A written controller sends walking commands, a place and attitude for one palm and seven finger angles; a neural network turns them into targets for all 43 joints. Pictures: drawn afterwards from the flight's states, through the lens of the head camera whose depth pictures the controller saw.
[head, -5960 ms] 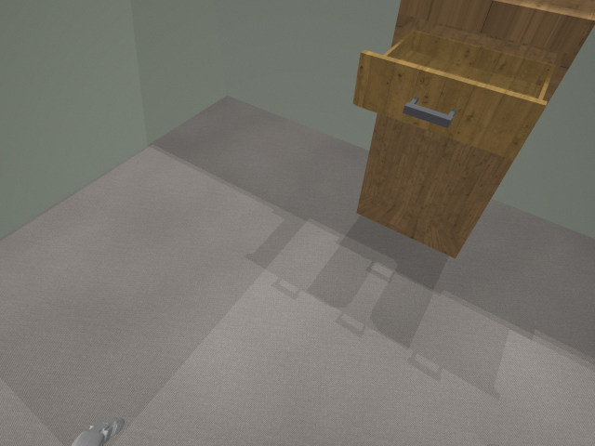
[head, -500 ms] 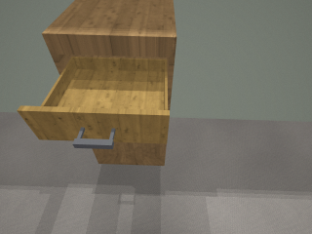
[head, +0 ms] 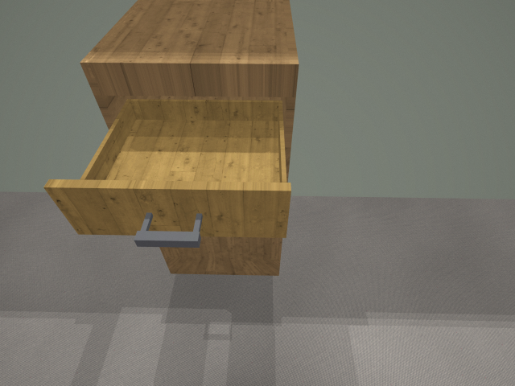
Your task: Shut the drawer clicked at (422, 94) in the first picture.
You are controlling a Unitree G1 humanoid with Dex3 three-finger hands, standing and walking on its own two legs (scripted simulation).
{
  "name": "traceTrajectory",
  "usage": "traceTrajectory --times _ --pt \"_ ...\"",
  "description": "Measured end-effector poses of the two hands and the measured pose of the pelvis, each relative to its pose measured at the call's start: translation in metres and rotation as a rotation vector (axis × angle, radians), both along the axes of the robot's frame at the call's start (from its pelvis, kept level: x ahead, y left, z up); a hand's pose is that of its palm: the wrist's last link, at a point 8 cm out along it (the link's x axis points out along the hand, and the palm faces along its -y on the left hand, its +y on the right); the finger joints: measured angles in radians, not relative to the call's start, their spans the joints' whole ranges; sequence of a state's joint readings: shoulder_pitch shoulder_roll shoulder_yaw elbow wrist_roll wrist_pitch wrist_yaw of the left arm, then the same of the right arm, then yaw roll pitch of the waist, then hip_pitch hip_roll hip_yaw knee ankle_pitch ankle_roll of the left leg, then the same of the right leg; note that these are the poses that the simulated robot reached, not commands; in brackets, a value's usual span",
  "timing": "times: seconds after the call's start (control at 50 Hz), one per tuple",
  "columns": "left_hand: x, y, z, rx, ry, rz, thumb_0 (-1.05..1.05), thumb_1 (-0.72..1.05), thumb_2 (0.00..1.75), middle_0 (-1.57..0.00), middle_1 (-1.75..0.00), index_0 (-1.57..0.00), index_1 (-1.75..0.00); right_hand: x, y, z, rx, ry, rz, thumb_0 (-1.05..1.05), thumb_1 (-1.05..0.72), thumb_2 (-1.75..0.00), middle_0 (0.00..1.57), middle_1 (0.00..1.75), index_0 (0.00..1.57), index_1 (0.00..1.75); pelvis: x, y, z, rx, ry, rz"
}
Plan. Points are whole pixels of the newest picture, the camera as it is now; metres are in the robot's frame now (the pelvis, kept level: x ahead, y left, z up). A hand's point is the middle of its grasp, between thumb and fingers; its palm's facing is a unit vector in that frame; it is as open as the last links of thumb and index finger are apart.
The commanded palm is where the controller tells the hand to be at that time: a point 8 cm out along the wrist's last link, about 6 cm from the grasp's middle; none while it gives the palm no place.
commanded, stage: look again from close up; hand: left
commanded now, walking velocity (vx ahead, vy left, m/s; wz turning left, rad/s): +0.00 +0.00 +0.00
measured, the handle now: (170, 229) +0.37 +0.19 +0.02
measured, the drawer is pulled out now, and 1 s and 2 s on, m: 0.30 0.30 0.30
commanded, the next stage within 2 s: shuffle to correct the standing spot in 0.18 s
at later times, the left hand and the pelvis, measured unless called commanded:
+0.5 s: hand out of the picture +0.00 +0.17 -0.18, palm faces -0.01 -0.98 -0.18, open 7.4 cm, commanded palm none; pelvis +0.02 +0.00 +0.00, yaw -1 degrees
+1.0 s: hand out of the picture +0.09 +0.14 -0.18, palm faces +0.07 -0.98 -0.17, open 7.4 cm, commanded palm none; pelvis +0.10 -0.02 +0.00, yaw +1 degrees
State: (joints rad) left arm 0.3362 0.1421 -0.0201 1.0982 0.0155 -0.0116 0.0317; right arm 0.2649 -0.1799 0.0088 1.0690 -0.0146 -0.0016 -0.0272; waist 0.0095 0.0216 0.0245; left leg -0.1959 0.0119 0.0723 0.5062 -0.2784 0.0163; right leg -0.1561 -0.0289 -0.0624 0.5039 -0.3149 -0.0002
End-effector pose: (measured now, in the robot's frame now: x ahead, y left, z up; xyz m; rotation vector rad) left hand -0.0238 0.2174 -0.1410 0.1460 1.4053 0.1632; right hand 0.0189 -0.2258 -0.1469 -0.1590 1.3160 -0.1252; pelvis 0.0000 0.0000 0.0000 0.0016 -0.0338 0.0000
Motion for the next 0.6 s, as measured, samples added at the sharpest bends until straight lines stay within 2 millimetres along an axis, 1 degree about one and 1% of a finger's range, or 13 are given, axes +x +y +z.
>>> traceTrajectory --times 0.16,0.28,0.36,0.44,0.54,0.6 --pt "0.022 0.009 0.0 -0.005 -0.042 -0.028 0.0 0.9 0.9 -0.2 -0.3 -0.2 -0.3 -0.025 0.014 0.003 0.015 0.066 -0.01 0.0 -0.93 -0.9 0.2 0.3 0.2 0.3 -0.002 0.005 0.002 0.006 0.012 -0.002" --pt "0.029 0.012 0.0 -0.005 -0.044 -0.031 0.0 0.91 0.9 -0.2 -0.3 -0.2 -0.3 -0.035 0.023 0.003 0.025 0.1 -0.023 0.0 -0.92 -0.9 0.2 0.3 0.2 0.3 0.0 0.008 0.003 0.007 0.014 -0.004" --pt "0.029 0.012 -0.002 -0.01 -0.034 -0.031 0.0 0.91 0.9 -0.2 -0.3 -0.2 -0.3 -0.035 0.026 0.003 0.028 0.106 -0.028 0.0 -0.91 -0.9 0.2 0.3 0.2 0.3 0.003 0.009 0.003 0.008 0.013 -0.006" --pt "0.026 0.009 -0.005 -0.018 -0.006 -0.034 0.0 0.91 0.9 -0.2 -0.3 -0.2 -0.3 -0.033 0.025 0.0 0.032 0.112 -0.042 0.0 -0.91 -0.9 0.2 0.3 0.2 0.3 0.01 0.007 0.001 0.015 0.016 -0.009" --pt "0.026 -0.001 -0.006 -0.021 0.033 -0.028 0.0 0.91 0.9 -0.2 -0.3 -0.2 -0.3 -0.027 0.017 -0.004 0.038 0.133 -0.06 0.0 -0.91 -0.9 0.21 0.3 0.2 0.3 0.023 -0.002 -0.002 0.023 0.034 -0.011" --pt "0.028 -0.01 -0.005 -0.021 0.048 -0.011 0.0 0.91 0.9 -0.2 -0.3 -0.2 -0.3 -0.02 0.008 -0.007 0.039 0.151 -0.056 0.0 -0.91 -0.9 0.21 0.3 0.2 0.3 0.033 -0.01 -0.004 0.016 0.045 -0.007"
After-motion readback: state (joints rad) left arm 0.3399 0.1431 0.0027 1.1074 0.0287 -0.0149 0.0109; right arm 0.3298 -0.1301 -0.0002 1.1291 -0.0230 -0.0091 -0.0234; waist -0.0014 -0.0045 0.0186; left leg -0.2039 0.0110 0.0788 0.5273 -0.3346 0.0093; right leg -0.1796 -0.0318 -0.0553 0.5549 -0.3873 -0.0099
